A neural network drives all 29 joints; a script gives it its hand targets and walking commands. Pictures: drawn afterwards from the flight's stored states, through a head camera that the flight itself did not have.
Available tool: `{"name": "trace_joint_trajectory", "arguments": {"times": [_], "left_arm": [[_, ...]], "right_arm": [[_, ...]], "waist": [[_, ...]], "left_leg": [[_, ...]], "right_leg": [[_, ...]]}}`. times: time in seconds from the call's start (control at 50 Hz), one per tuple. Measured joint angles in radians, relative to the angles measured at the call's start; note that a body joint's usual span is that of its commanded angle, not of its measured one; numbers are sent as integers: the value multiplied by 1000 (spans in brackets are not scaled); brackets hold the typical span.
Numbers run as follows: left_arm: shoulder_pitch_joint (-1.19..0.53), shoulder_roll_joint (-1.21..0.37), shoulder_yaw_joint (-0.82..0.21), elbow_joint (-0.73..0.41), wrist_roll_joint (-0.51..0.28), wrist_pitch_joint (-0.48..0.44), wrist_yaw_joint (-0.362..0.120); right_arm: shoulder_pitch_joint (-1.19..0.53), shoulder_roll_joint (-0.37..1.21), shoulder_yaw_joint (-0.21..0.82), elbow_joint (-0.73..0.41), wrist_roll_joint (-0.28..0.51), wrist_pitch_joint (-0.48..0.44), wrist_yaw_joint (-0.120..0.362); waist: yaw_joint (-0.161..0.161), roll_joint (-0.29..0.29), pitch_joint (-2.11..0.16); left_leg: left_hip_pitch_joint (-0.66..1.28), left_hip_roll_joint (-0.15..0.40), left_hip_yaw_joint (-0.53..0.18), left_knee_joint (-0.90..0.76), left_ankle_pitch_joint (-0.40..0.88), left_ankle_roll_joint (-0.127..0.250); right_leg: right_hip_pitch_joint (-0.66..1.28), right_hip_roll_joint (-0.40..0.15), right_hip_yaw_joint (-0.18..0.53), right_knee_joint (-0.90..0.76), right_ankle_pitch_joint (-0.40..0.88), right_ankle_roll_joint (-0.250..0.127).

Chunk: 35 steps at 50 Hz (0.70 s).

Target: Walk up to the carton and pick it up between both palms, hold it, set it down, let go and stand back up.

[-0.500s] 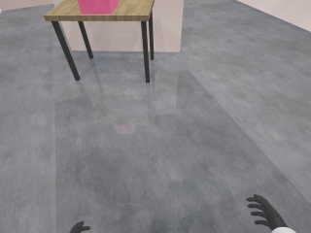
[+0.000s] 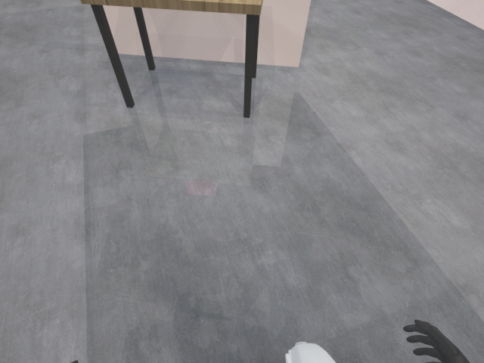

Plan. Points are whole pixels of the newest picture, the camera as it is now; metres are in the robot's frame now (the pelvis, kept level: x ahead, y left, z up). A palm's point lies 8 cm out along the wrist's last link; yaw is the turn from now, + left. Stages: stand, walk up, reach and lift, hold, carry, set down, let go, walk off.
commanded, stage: walk up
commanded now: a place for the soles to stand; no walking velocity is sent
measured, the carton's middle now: out of the picture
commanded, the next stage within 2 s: none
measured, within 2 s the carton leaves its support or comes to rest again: neither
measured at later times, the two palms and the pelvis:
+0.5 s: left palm (46, 343) +0.18 +0.34 -0.06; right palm (406, 271) +0.29 -0.29 -0.07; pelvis +0.16 +0.01 +0.01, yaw +2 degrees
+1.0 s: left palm (43, 247) +0.37 +0.43 -0.09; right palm (331, 213) +0.43 -0.19 -0.08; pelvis +0.30 +0.11 -0.01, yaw +4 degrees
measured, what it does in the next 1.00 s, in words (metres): walks ahead: right foot, then left foot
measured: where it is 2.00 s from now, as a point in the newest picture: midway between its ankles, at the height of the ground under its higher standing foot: (203, 269)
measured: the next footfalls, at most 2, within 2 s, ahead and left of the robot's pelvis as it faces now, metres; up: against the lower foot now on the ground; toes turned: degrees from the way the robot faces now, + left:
right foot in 0.24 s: +0.23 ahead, -0.09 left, +0.00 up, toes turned +0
left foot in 0.70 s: +0.32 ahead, +0.20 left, +0.00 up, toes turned +7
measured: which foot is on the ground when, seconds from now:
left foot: down 0.00-0.28, up 0.30-0.68, down 0.70-1.00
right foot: up 0.00-0.22, down 0.24-0.72, up 0.74-1.00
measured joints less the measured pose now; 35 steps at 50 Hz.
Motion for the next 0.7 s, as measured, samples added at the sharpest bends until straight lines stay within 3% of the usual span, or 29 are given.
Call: {"name": "trace_joint_trajectory", "arguments": {"times": [0.08,0.18,0.24,0.28,0.34,0.54,0.64,0.7], "left_arm": [[-49,0,-20,-23,-1,0,0],[-97,0,-38,-26,-1,0,0],[-98,0,-40,-26,-1,0,0],[-78,0,-38,-27,-1,-10,4],[-20,0,-36,-23,-1,-15,8],[140,0,-30,-1,-1,-19,8],[154,0,-25,-3,-1,-21,7],[142,0,-25,-19,-1,-22,7]], "right_arm": [[13,16,0,0,0,3,-3],[13,19,0,0,0,16,-3],[13,19,0,0,0,22,-3],[9,20,0,0,0,24,-3],[9,21,0,0,0,32,-2],[9,-51,0,0,0,42,36],[8,-64,0,-1,0,40,40],[9,-70,0,-1,0,24,40]], "waist": [[0,-1,-1],[1,-1,-2],[0,3,-2],[1,16,6],[1,15,13],[0,43,13],[0,44,13],[-1,46,12]], "left_leg": [[2,-28,1,-5,-22,16],[37,-64,1,-5,-66,23],[78,-78,0,-3,-103,23],[77,-69,0,63,-104,23],[43,-68,1,270,-97,23],[-40,56,-1,288,-75,23],[-41,89,-1,197,-56,23],[-41,90,-3,49,-7,23]], "right_leg": [[-60,0,-11,-162,9,5],[-54,0,-79,-365,76,6],[2,6,-102,-477,157,-13],[27,14,-108,-478,238,-24],[98,11,-104,-458,153,-38],[345,1,-104,-579,91,-14],[420,-14,-104,-581,34,19],[403,-29,-104,-518,-24,41]]}}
